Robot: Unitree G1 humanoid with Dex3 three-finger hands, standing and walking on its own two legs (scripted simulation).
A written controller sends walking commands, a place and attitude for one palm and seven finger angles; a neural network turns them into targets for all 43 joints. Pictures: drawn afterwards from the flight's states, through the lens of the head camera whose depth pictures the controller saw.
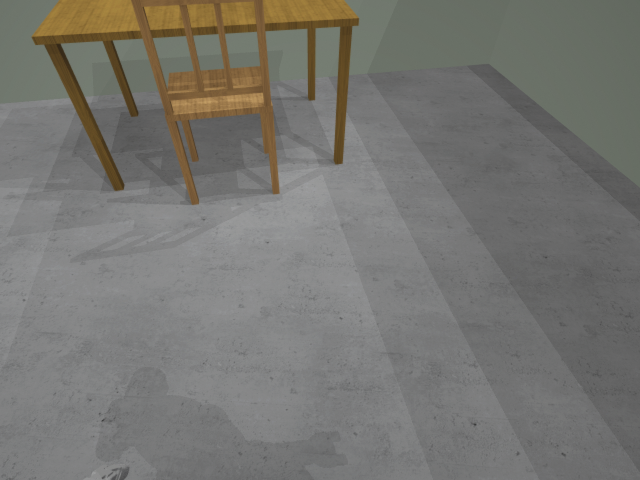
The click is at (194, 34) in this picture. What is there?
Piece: chair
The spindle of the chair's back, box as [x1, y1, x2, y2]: [179, 5, 203, 90]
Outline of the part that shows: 179,5 198,90 203,90 186,5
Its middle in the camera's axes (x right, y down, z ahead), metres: -0.46 -0.66 +1.36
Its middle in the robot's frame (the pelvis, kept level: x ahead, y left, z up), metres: +1.44 +0.53 -0.07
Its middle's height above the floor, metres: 0.70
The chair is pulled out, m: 0.00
